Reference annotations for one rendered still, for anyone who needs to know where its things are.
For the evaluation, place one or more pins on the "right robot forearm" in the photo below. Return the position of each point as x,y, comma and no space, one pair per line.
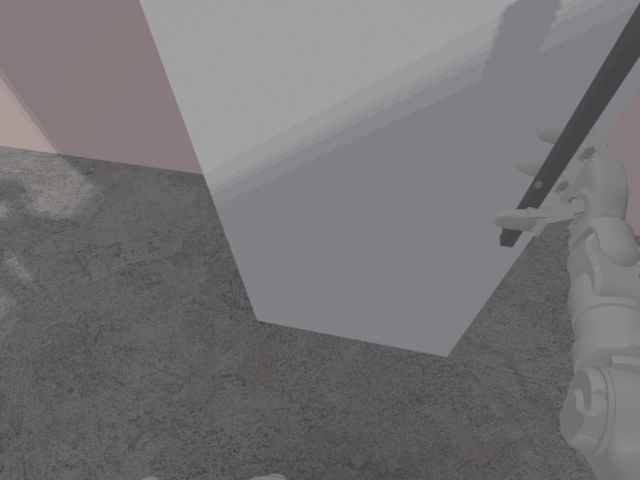
604,297

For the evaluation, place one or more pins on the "fridge door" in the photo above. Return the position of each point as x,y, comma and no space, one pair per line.
358,151

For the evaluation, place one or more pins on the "right robot hand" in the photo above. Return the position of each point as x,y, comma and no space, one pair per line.
601,188

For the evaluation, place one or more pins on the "right robot upper arm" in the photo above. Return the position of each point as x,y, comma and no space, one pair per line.
601,418

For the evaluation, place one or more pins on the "handle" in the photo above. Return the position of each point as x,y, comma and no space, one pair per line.
612,73

